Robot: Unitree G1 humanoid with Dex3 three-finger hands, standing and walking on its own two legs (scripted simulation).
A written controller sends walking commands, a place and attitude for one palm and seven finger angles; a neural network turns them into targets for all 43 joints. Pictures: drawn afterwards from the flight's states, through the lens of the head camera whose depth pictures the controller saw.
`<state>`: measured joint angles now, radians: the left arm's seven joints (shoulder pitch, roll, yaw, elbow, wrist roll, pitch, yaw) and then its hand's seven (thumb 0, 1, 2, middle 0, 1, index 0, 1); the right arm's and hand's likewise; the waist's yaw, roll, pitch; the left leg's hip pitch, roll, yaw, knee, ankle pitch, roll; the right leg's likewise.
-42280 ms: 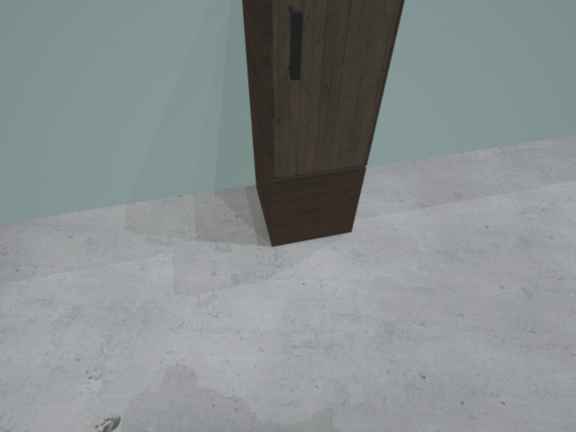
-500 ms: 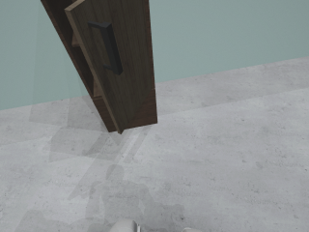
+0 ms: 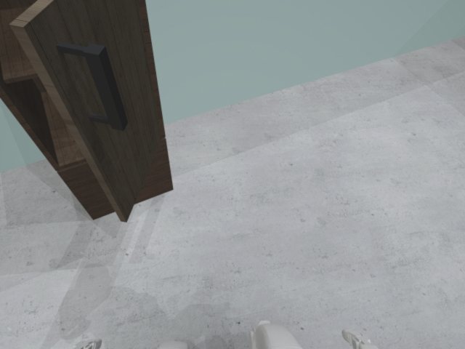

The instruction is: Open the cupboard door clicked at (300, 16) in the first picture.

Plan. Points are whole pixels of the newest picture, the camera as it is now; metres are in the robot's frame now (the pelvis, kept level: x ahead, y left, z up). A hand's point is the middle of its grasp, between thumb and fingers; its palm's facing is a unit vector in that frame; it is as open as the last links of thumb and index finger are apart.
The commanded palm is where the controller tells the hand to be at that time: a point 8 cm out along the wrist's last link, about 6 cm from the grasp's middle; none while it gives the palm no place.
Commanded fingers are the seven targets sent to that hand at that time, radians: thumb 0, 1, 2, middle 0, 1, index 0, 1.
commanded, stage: walk to a spot facing it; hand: left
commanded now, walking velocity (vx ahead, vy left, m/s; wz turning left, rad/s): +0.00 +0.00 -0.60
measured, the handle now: (96, 90) +0.47 +0.29 +0.12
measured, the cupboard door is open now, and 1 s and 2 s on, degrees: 52 52 52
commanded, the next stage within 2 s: none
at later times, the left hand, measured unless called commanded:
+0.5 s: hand (173, 313) +0.18 +0.12 -0.16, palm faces -0.35 -0.90 -0.24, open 7.4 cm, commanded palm none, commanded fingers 0.00 0.90 0.90 -0.20 -0.30 -0.20 -0.30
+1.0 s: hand (267, 230) +0.38 -0.06 -0.16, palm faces -0.67 -0.72 -0.18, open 7.4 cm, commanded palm none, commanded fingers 0.00 0.90 0.90 -0.20 -0.30 -0.20 -0.30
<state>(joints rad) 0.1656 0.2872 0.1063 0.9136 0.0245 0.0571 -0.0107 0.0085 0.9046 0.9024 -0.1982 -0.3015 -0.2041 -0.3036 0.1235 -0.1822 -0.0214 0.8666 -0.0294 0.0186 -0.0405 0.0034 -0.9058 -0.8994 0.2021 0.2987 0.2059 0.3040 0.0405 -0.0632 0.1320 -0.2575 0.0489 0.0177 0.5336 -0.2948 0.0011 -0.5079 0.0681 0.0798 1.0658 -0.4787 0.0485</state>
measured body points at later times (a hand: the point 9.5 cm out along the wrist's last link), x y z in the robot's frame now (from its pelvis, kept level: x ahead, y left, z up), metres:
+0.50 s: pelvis +0.02 -0.03 +0.00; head +0.07 -0.05 +0.45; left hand +0.20 +0.17 -0.14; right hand -0.02 -0.30 -0.14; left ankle +0.07 +0.11 -0.68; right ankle -0.01 -0.14 -0.74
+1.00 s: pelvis +0.15 -0.11 -0.01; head +0.19 -0.15 +0.43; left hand +0.42 -0.02 -0.15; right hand -0.07 -0.23 -0.15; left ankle +0.11 +0.09 -0.74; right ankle +0.17 -0.26 -0.72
